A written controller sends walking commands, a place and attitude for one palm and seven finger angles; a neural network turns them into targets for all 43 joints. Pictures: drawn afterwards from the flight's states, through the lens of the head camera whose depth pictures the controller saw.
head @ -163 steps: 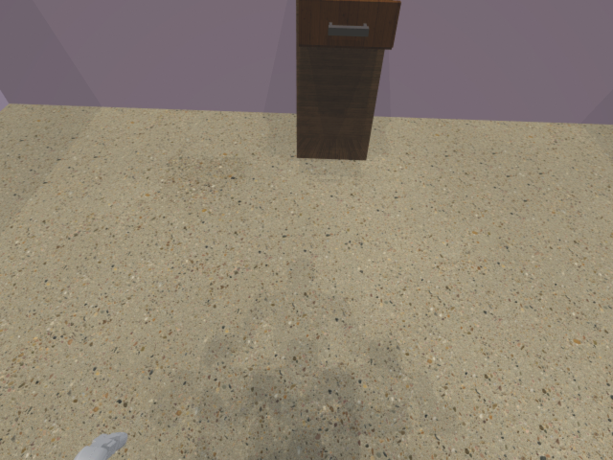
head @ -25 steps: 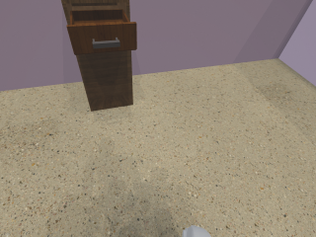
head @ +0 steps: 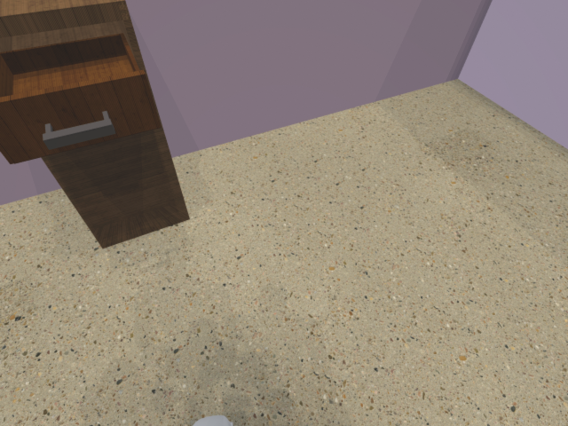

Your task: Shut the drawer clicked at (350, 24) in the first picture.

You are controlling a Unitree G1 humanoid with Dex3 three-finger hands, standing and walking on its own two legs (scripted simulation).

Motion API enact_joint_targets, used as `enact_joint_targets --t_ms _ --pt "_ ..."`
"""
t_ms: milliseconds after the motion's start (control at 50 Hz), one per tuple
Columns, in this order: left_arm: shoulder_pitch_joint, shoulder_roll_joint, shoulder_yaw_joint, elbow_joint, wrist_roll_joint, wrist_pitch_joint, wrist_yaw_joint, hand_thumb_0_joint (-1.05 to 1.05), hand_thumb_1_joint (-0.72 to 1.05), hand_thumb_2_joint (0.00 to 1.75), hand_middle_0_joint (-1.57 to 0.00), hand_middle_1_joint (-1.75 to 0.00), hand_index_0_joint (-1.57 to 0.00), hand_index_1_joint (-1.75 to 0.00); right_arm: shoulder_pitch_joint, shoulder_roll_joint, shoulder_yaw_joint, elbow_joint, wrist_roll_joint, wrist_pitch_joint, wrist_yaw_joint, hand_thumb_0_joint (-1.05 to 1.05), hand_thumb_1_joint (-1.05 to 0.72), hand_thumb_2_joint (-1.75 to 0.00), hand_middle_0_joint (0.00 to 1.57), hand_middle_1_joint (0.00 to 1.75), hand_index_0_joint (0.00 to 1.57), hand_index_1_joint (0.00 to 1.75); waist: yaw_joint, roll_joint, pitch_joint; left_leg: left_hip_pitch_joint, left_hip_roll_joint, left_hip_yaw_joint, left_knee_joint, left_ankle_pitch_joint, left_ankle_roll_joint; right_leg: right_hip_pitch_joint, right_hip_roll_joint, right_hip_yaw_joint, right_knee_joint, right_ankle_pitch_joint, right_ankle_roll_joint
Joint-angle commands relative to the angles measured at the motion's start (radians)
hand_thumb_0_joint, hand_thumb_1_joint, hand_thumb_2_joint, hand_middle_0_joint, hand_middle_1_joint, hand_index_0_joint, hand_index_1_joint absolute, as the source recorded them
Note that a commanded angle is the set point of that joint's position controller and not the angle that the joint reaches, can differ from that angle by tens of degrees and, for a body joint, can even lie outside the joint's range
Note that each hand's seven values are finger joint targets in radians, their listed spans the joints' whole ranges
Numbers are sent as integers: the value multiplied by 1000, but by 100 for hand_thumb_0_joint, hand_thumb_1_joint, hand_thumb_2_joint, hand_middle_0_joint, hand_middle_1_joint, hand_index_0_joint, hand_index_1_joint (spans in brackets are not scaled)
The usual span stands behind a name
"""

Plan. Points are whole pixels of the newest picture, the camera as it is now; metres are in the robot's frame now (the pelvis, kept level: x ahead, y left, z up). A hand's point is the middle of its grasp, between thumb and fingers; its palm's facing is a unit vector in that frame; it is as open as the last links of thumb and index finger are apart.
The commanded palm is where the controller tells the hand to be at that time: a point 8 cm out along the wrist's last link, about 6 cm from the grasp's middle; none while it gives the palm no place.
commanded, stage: walk to a spot facing it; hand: left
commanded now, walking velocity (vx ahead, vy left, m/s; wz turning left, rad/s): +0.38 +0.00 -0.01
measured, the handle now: (79, 127) +0.67 +0.46 +0.02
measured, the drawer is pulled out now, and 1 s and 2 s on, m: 0.30 0.30 0.30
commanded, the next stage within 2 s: turn to face it in 0.24 s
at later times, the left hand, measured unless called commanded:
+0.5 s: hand (145, 376) +0.23 +0.25 -0.17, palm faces +0.02 -0.99 -0.16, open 7.4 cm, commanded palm none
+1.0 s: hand (150, 337) +0.29 +0.25 -0.15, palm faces +0.30 -0.92 -0.24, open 7.3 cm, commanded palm none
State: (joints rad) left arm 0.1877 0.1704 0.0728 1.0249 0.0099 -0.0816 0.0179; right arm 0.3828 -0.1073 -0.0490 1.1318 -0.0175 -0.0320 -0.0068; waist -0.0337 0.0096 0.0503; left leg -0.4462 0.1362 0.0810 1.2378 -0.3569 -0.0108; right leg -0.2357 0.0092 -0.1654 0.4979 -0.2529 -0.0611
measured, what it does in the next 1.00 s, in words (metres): walks ahead, turning left: left foot, then right foot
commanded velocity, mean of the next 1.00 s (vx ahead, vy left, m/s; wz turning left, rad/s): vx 0.09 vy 0.00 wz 0.31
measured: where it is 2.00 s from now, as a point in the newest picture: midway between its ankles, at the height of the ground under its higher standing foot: (253, 417)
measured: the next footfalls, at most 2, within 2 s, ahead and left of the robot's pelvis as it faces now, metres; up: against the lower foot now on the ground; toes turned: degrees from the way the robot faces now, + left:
left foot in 0.26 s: +0.26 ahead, +0.16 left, +0.00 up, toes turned +11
right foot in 0.68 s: +0.32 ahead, -0.06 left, +0.00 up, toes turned -4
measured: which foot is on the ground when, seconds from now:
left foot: up 0.00-0.24, down 0.26-0.70, up 0.72-1.00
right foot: down 0.00-0.26, up 0.28-0.66, down 0.68-1.00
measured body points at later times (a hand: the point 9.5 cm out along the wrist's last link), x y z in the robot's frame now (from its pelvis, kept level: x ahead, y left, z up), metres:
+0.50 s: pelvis +0.20 +0.07 +0.01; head +0.22 +0.09 +0.46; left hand +0.23 +0.30 -0.16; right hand +0.22 -0.17 -0.13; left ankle +0.22 +0.15 -0.73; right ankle +0.19 -0.07 -0.67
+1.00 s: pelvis +0.26 +0.05 +0.00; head +0.28 +0.04 +0.45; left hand +0.27 +0.30 -0.13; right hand +0.39 -0.19 -0.15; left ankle +0.24 +0.18 -0.68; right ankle +0.28 -0.06 -0.73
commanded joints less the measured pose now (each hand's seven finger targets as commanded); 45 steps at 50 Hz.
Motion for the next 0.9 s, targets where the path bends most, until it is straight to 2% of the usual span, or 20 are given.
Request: enact_joint_targets --t_ms 0,140,160,200,220,240,260,320,360,400,480,560,620,640,660,680,700,720,760,880 --pt "107 72 -7 14 16 -4 0 0 90 90 -20 -30 -20 -30 35 -36 -8 -73 -8 6 9 0 -90 -90 20 30 20 30 -9 -125 36 -68 47 -11 -163 94 -25 -63 -260 182 -301 199 -106" --pt "163 140 2 33 18 0 -8 0 90 90 -20 -30 -20 -30 -173 -83 -7 -161 -5 -20 39 0 -90 -90 20 30 20 30 41 -145 64 1 8 45 -536 162 -11 22 -260 185 -258 125 -84" --pt "166 150 4 34 18 3 -8 0 90 90 -20 -30 -20 -30 -177 -98 -9 -162 -6 -25 38 0 -90 -90 20 30 20 30 38 -117 62 37 -6 61 -576 154 -8 37 -262 189 -232 145 -80" --pt "166 151 6 38 12 10 -9 0 90 90 -20 -30 -20 -30 -67 -140 -20 -128 -13 -35 27 0 -90 -90 20 30 20 30 -22 -29 11 265 -50 90 -686 186 0 -11 -214 149 -43 253 -52" --pt "182 119 2 31 8 14 -12 0 90 90 -20 -30 -20 -30 77 -222 -39 -93 -20 -42 16 0 -90 -90 20 30 20 30 -74 145 -84 466 32 -41 -750 189 32 -93 -136 96 204 212 -10" --pt "212 60 -8 12 -6 19 -20 0 90 90 -20 -30 -20 -30 190 -343 -64 -72 -30 -45 5 0 -90 -90 20 30 20 30 -91 407 -162 596 309 -390 -898 206 121 -283 -1 14 533 -249 41" --pt "166 88 -7 -13 4 20 -16 0 90 90 -20 -30 -20 -30 193 -340 -51 -74 -20 -34 -3 0 -90 -90 20 30 20 30 -90 337 -163 565 372 -476 -979 181 159 -337 -11 131 708 -346 26" --pt "112 71 -4 8 8 33 -27 0 90 90 -20 -30 -20 -30 -28 -206 -13 -129 -13 -46 -16 0 -90 -90 20 30 20 30 -9 83 9 323 297 -221 -981 346 130 -363 -121 166 797 -135 39" --pt "166 21 -12 35 12 52 -23 0 90 90 -20 -30 -20 -30 -49 -162 3 -115 -7 -54 -20 0 -90 -90 20 30 20 30 32 86 4 237 215 -74 -977 544 119 -261 -124 154 706 -84 64" --pt "198 5 -19 41 10 67 -16 0 90 90 -20 -30 -20 -30 -66 -156 6 -108 1 -53 -21 0 -90 -90 20 30 20 30 53 129 -28 221 170 -12 -976 639 131 -199 -126 119 590 -70 86" --pt "126 0 -24 4 10 74 -4 0 90 90 -20 -30 -20 -30 -49 -171 -5 -99 -1 -36 -19 0 -90 -90 20 30 20 30 39 99 -52 259 139 -42 -934 716 166 -151 -100 81 350 -45 110" --pt "46 29 -13 -41 5 76 4 0 90 90 -20 -30 -20 -30 -51 -201 -22 -99 -5 -2 -16 0 -90 -90 20 30 20 30 23 159 -69 286 148 -132 -882 672 174 -120 -77 67 218 -69 120" --pt "76 62 -1 -49 2 69 6 0 90 90 -20 -30 -20 -30 -85 -209 -32 -113 0 21 -12 0 -90 -90 20 30 20 30 56 123 -67 203 108 -169 -797 515 126 26 -71 65 7 55 119" --pt "110 90 6 -46 4 59 9 0 90 90 -20 -30 -20 -30 -93 -190 -33 -122 5 22 -7 0 -90 -90 20 30 20 30 75 49 -87 148 53 -133 -723 391 77 126 -123 104 -97 177 113" --pt "139 177 20 -42 18 49 18 0 90 90 -20 -30 -20 -30 -71 -127 -24 -139 14 23 0 0 -90 -90 20 30 20 30 79 -193 -129 -31 -64 -9 -526 94 5 294 -344 295 -146 394 56" --pt "177 239 30 -52 13 53 18 0 90 90 -20 -30 -20 -30 -78 -118 -25 -170 8 33 -4 0 -90 -90 20 30 20 30 89 -315 -148 -88 -126 -8 -314 -269 -24 262 -517 400 -167 574 -52" --pt "149 213 23 -67 11 58 21 0 90 90 -20 -30 -20 -30 -86 -137 -33 -163 5 47 -5 0 -90 -90 20 30 20 30 83 -215 -126 -85 -103 -73 -160 -254 -22 190 -503 346 -176 518 -95" --pt "79 173 21 -77 10 57 27 0 90 90 -20 -30 -20 -30 -93 -140 -39 -152 4 61 1 0 -90 -90 20 30 20 30 57 -258 -82 -108 -73 -87 -85 -194 -28 134 -459 282 -194 465 -72" --pt "28 134 3 -103 6 58 24 0 90 90 -20 -30 -20 -30 -85 -135 -39 -141 -2 68 11 0 -90 -90 20 30 20 30 26 -188 -49 -128 -61 -67 -18 -93 -48 119 -380 165 -168 461 -38" --pt "57 146 13 -116 18 64 26 0 90 90 -20 -30 -20 -30 -171 -127 -36 -190 -3 84 24 0 -90 -90 20 30 20 30 38 -179 -19 -96 -58 -15 -178 -48 -64 101 -371 36 -160 405 -44"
